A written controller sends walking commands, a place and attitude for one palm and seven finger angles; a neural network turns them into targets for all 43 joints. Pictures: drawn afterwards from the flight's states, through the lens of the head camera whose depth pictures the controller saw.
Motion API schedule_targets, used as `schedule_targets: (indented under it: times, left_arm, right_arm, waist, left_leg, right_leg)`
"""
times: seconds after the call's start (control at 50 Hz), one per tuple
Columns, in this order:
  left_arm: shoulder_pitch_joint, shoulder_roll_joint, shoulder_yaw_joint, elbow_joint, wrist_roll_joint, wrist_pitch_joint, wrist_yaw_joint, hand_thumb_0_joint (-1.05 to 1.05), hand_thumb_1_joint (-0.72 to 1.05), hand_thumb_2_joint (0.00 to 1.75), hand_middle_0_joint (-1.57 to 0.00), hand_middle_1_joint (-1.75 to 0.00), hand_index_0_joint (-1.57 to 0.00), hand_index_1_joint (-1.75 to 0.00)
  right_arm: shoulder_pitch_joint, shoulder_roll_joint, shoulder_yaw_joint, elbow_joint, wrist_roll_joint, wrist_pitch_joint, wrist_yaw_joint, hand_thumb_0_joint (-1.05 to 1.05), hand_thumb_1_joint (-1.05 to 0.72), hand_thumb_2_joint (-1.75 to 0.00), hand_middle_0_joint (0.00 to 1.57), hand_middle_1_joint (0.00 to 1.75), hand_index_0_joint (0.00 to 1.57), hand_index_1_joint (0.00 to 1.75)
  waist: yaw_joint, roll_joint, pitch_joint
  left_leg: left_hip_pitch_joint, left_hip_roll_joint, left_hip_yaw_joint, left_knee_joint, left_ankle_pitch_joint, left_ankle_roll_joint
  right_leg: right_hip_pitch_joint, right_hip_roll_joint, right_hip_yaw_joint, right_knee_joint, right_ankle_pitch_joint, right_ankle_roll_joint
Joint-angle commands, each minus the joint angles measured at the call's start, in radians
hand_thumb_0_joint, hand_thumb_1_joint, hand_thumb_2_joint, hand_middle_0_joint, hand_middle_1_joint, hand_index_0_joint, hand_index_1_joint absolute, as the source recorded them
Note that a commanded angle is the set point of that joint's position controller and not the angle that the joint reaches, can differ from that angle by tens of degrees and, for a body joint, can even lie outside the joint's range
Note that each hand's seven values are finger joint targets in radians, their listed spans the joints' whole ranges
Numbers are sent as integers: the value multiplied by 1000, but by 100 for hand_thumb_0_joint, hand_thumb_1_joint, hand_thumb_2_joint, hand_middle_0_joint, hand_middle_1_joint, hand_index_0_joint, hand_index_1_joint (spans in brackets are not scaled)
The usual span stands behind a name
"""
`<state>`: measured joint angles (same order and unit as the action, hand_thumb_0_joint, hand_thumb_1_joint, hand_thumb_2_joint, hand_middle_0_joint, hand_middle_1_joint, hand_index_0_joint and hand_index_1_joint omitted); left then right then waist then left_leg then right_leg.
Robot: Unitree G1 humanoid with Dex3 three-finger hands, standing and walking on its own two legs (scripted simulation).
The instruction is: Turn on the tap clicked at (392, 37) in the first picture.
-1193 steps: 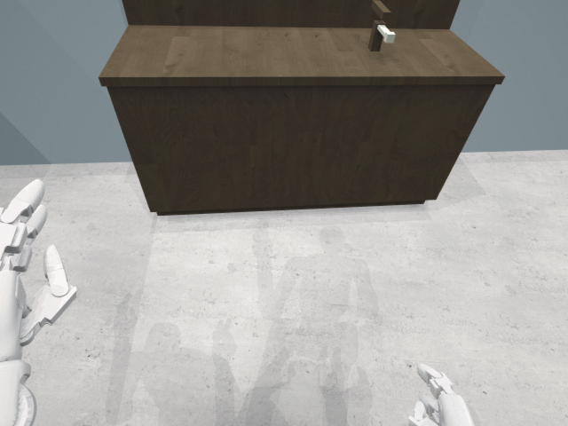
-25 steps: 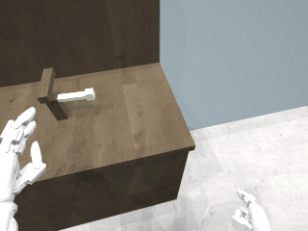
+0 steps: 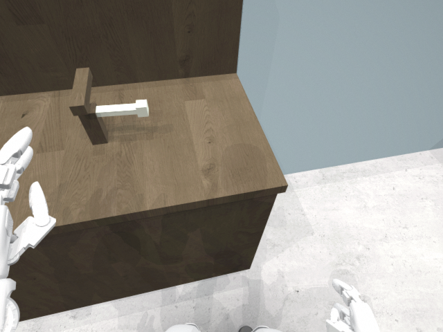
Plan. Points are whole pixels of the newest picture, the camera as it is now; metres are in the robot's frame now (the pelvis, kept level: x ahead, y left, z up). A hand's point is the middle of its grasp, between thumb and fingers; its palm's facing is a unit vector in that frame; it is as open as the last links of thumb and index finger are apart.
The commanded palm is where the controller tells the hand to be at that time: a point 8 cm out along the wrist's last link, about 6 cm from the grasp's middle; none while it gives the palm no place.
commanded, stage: step back with the hand held close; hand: left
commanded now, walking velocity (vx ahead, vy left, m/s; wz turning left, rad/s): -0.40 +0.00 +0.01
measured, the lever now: (142, 108) +0.56 +0.23 +0.06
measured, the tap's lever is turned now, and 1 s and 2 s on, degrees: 86 86 86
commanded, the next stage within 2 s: stop stepping back and stand still in 0.88 s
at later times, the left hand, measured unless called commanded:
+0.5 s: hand (21, 287) +0.14 +0.22 +0.18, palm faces +0.35 -0.84 -0.42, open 7.4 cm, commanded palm +0.09 +0.27 +0.19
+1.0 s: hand out of the picture -0.01 +0.20 +0.17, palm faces +0.29 -0.85 -0.45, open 7.5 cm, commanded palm -0.07 +0.26 +0.19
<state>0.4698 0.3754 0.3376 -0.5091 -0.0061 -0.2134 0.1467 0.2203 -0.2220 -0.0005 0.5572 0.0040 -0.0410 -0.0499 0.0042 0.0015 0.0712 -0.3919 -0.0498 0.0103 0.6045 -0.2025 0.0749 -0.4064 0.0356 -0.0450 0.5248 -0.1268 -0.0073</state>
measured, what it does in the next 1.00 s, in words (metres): walks backwards: left foot, then right foot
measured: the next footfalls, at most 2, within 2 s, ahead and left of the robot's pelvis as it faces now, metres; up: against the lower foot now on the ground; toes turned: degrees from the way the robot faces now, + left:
left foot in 0.56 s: -0.06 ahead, +0.13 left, +0.00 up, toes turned +2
right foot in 0.84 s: -0.11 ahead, -0.12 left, +0.00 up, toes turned +2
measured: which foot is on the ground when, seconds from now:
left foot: down 0.00-0.34, up 0.36-0.54, down 0.56-0.84, up 0.86-1.00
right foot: down 0.00-0.58, up 0.60-0.82, down 0.84-1.00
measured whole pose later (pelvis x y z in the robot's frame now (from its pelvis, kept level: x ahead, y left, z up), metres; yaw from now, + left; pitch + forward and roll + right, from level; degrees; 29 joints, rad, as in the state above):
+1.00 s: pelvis -0.23 -0.02 +0.01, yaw -1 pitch +1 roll +2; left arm 0.51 0.40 0.32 -0.53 -0.03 -0.16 0.12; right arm 0.17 -0.17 0.00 0.61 -0.02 -0.04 -0.05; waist 0.00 -0.04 0.02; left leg -0.48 -0.01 0.02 0.92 -0.42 -0.03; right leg -0.36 0.02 0.04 0.44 -0.10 -0.03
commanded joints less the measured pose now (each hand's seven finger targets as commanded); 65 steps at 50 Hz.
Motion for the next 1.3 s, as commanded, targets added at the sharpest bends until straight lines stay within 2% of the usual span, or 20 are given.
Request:
schedule_targets:
  times: [0.0,0.1,0.18,0.28,0.32,0.36,0.5,0.56,0.62,0.66,0.78,0.84,0.86,0.94,1.02,1.06,1.1,1.12,1.16,1.28]
  left_arm:
    - [-36,181,170,-251,18,-99,20,0,90,90,-20,-30,-20,-30]
    - [24,149,157,-172,-11,-96,-7,0,90,90,-20,-30,-20,-30]
    - [-43,123,83,-197,-29,-94,-18,0,90,90,-20,-30,-20,-30]
    - [-8,177,118,-260,-35,-87,-2,0,90,90,-20,-30,-20,-30]
    - [0,256,176,-288,-40,-87,15,0,90,90,-20,-30,-20,-30]
    - [14,227,146,-290,-46,-76,17,0,90,90,-20,-30,-20,-30]
    - [52,186,148,-209,-46,-66,13,0,90,90,-20,-30,-20,-30]
    - [11,191,146,-284,-42,-82,13,0,90,90,-20,-30,-20,-30]
    - [-35,211,166,-321,-56,-73,15,0,90,90,-20,-30,-20,-30]
    - [-74,144,101,-303,-56,-59,10,0,90,90,-20,-30,-20,-30]
    - [-77,127,66,-190,-36,1,0,0,90,90,-20,-30,-20,-30]
    - [-111,232,127,-210,-31,-14,-1,0,90,90,-20,-30,-20,-30]
    - [-67,197,103,-191,-34,-8,-1,0,90,90,-20,-30,-20,-30]
    - [56,205,147,-212,-30,-12,-3,0,90,90,-20,-30,-20,-30]
    - [51,210,154,-192,-44,-1,21,0,90,90,-20,-30,-20,-30]
    - [19,189,132,-205,-45,-9,30,0,90,90,-20,-30,-20,-30]
    - [-32,169,110,-244,-39,-18,33,0,90,90,-20,-30,-20,-30]
    - [-82,205,132,-260,-25,-13,41,0,90,90,-20,-30,-20,-30]
    - [-121,182,121,-221,-15,-6,35,0,90,90,-20,-30,-20,-30]
    - [-123,97,21,-111,-15,32,31,0,90,90,-20,-30,-20,-30]
  right_arm:
    - [-100,-140,-76,-155,0,-65,-5,0,-90,-90,20,30,20,30]
    - [-86,-117,-76,-116,-13,-70,-8,0,-90,-90,20,30,20,30]
    - [-97,-108,-75,-79,-9,-69,-6,0,-90,-90,20,30,20,30]
    - [-137,-95,-77,-117,-2,-54,-8,0,-90,-90,20,30,20,30]
    - [-102,-83,-86,-108,0,-43,-7,0,-90,-90,20,30,20,30]
    - [-122,-66,-85,-120,2,-34,-3,0,-90,-90,20,30,20,30]
    - [-88,-69,-52,-118,-10,-1,-21,0,-90,-90,20,30,20,30]
    - [-74,-105,-81,-131,-3,-42,-28,0,-90,-90,20,30,20,30]
    - [-61,-98,-82,-101,-27,-116,-23,0,-90,-90,20,30,20,30]
    - [-67,-102,-85,-73,-20,-132,-12,0,-90,-90,20,30,20,30]
    - [-139,-109,-65,-70,-22,-121,-7,0,-90,-90,20,30,20,30]
    - [-155,-52,-53,-85,-29,-93,-6,0,-90,-90,20,30,20,30]
    - [-129,-58,-77,-66,-22,-88,-2,0,-90,-90,20,30,20,30]
    - [-126,-33,-44,-105,-16,-46,-9,0,-90,-90,20,30,20,30]
    - [-85,-78,-54,-131,-1,-39,-33,0,-90,-90,20,30,20,30]
    - [-51,-112,-54,-134,-2,-46,-44,0,-90,-90,20,30,20,30]
    - [-47,-159,-58,-149,6,-69,-46,0,-90,-90,20,30,20,30]
    - [-57,-136,-61,-150,13,-86,-49,0,-90,-90,20,30,20,30]
    - [-68,-116,-64,-100,6,-103,-36,0,-90,-90,20,30,20,30]
    - [-81,-119,-47,-64,6,-134,-27,0,-90,-90,20,30,20,30]
  waist:
    - [11,213,-176]
    - [14,73,-142]
    - [16,32,-295]
    - [21,-4,-284]
    - [8,-128,-281]
    - [14,-152,-257]
    - [-24,0,-221]
    - [-7,239,-256]
    - [-5,256,-252]
    - [3,181,-225]
    - [30,128,-153]
    - [34,-248,-127]
    - [35,-264,-219]
    - [4,-131,-251]
    - [-11,-147,-251]
    - [-32,-32,-212]
    - [-26,300,-137]
    - [-32,320,-118]
    - [-40,321,-52]
    - [-20,207,-19]
  left_leg:
    - [-408,275,-318,-397,-455,72]
    - [-132,283,-297,-276,-34,57]
    - [241,236,-174,-124,507,-11]
    - [78,163,-123,-79,74,-29]
    - [60,53,-50,130,-167,-77]
    - [26,23,-91,435,-286,-97]
    - [90,61,-17,-170,-51,-81]
    - [172,347,-240,-269,379,33]
    - [177,388,-260,-258,540,102]
    - [249,356,-170,-220,618,60]
    - [37,257,-116,-215,-12,-16]
    - [-71,46,20,230,-291,-102]
    - [-41,41,-48,405,-279,-101]
    - [-50,67,-14,336,-231,-107]
    - [151,51,9,53,-265,-66]
    - [239,58,-8,-190,-236,-39]
    - [153,283,-332,-444,-486,62]
    - [105,361,-390,-490,-489,104]
    - [-4,313,-356,-498,-537,107]
    - [56,251,-204,-400,-494,35]
  right_leg:
    - [480,-1,105,232,-43,25]
    - [246,-1,135,110,-131,15]
    - [124,-59,187,-26,129,19]
    - [155,-144,292,-89,179,-7]
    - [90,-313,448,-230,188,-92]
    - [30,-404,455,-269,197,-195]
    - [160,-210,241,-74,271,-61]
    - [32,-16,103,216,-163,42]
    - [-82,-4,138,456,-355,35]
    - [-65,-25,130,335,-321,28]
    - [203,-10,61,-94,-53,40]
    - [62,-350,437,-315,131,-109]
    - [80,-372,411,-318,62,-133]
    - [170,-272,262,-215,162,-121]
    - [87,-253,291,-285,-269,-91]
    - [56,-172,230,-210,-401,-40]
    - [6,-1,84,146,-325,22]
    - [-37,14,55,360,-322,37]
    - [-71,-5,99,542,-257,33]
    - [119,17,-48,62,-329,2]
